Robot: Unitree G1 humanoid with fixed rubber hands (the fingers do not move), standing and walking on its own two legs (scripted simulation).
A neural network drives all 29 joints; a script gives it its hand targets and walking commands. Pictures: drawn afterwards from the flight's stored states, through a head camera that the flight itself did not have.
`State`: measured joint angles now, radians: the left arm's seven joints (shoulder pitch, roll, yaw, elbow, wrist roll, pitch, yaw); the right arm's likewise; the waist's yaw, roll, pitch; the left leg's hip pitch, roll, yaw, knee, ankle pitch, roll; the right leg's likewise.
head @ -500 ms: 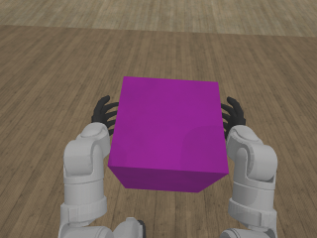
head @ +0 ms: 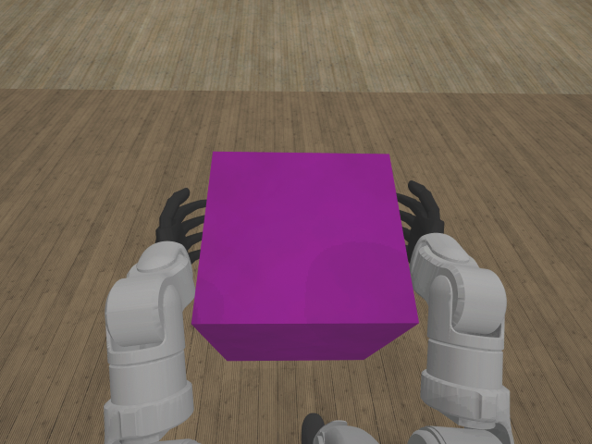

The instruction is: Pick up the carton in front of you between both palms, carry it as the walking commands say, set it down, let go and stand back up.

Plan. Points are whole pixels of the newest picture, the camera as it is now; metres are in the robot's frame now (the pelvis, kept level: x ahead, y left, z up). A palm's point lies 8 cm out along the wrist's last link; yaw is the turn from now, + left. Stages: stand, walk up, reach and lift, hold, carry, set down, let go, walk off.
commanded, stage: carry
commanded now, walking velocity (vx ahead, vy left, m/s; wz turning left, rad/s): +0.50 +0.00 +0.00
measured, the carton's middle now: (298, 269) +0.34 -0.02 +0.04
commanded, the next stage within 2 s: none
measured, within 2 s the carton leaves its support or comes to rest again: neither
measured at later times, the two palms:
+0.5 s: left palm (186, 118) +0.66 +0.16 +0.05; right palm (346, 114) +0.67 -0.13 +0.05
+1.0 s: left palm (215, 50) +0.98 +0.14 +0.01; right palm (336, 49) +0.97 -0.16 +0.02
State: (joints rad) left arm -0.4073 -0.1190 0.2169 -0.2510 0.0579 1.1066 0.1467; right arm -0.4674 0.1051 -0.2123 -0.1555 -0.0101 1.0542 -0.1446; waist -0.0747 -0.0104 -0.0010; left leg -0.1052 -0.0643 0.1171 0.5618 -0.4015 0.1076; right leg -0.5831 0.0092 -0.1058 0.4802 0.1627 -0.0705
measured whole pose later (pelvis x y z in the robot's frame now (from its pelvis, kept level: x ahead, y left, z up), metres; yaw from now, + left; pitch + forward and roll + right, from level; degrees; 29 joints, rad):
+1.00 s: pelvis +0.65 +0.01 -0.10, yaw +0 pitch +5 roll +0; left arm -0.41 -0.10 0.21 -0.19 0.04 1.10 0.15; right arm -0.47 0.09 -0.20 -0.10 0.00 1.06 -0.16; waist -0.08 -0.01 -0.06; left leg -0.13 -0.07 0.09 0.63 -0.43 0.10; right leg -0.53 0.01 -0.11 0.44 0.17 -0.08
